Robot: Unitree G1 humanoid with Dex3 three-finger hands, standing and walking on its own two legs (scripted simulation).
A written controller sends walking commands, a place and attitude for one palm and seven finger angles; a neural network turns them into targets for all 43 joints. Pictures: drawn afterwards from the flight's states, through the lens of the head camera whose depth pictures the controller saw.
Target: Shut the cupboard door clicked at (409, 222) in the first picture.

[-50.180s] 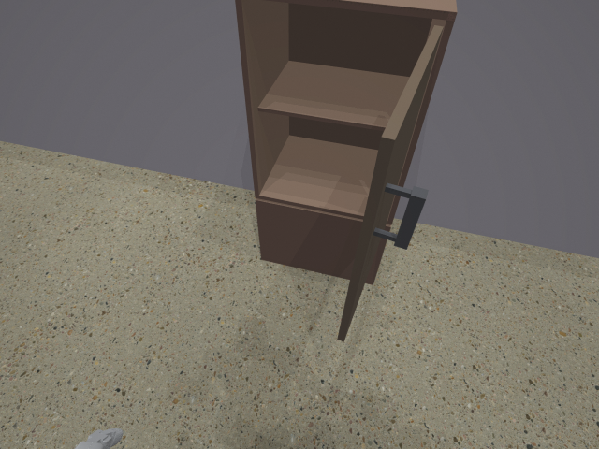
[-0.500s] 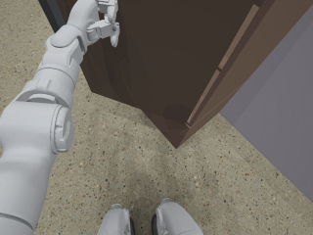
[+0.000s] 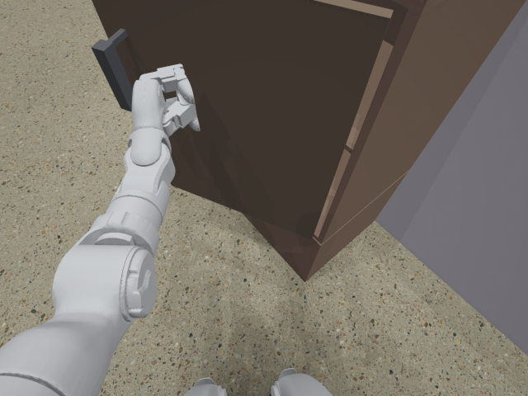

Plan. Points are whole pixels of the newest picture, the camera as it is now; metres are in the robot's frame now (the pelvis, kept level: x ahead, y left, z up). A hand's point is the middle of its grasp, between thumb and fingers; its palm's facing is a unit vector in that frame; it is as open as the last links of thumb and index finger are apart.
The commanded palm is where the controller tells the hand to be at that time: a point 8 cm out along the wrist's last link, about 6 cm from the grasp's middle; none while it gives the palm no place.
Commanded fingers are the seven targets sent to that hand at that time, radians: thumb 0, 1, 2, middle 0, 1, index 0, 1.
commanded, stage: pull the fist back off the door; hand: left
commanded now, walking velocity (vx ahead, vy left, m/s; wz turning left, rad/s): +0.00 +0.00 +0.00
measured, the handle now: (124, 71) +0.64 +0.16 +0.10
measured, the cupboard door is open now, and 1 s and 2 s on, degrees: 27 27 27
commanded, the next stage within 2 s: draw the hand back to the body in 0.34 s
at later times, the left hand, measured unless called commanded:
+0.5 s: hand (189, 138) +0.48 +0.06 +0.10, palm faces -0.06 -1.00 -0.01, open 3.1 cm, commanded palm +0.43 +0.12 +0.10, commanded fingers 0.00 0.90 0.90 -1.30 -1.50 -1.30 -1.50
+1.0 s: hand (83, 203) +0.34 +0.15 +0.17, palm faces -0.07 -1.00 -0.05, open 3.1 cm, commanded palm +0.30 +0.22 +0.16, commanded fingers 0.00 0.90 0.90 -1.08 -1.26 -1.08 -1.26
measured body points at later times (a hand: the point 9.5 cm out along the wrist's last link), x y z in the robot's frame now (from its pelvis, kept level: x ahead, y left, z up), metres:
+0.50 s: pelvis -0.01 +0.02 +0.00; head +0.07 +0.01 +0.45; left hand +0.47 +0.11 +0.10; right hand +0.04 -0.23 -0.12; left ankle +0.00 +0.11 -0.68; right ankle -0.01 -0.05 -0.68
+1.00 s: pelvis +0.00 +0.04 +0.03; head -0.01 +0.03 +0.48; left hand +0.34 +0.21 +0.17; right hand +0.17 -0.21 -0.05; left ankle +0.00 +0.11 -0.68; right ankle -0.01 -0.05 -0.68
